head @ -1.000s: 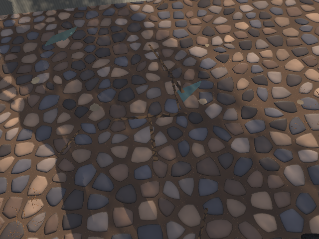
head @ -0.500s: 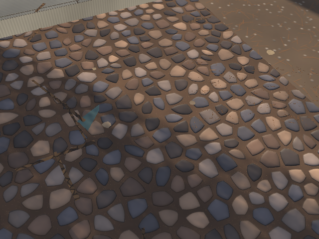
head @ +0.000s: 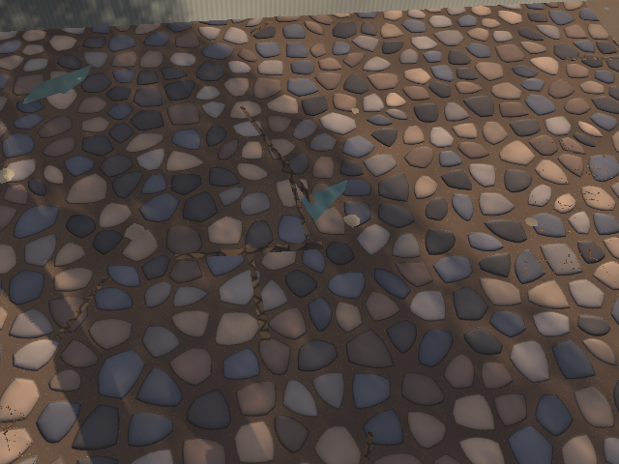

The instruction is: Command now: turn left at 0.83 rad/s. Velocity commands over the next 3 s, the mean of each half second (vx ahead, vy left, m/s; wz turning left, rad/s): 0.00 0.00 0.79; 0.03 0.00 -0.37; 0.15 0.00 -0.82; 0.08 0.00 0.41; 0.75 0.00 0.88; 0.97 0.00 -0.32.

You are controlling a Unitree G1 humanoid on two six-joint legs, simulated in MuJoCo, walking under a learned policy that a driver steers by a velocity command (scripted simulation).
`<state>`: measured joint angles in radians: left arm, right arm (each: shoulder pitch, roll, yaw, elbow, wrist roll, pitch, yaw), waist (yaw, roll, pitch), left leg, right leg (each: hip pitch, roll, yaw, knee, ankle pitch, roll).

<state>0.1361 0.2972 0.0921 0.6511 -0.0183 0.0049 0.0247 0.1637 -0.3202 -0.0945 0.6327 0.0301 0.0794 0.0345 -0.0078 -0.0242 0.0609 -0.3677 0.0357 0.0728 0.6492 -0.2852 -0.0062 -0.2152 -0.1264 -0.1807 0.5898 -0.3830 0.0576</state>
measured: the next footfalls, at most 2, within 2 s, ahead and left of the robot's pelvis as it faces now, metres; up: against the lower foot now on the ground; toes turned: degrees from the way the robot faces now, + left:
right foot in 0.48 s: +0.15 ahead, -0.08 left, +0.00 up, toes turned +29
left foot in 0.80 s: +0.02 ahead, +0.12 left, +0.00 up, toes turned +10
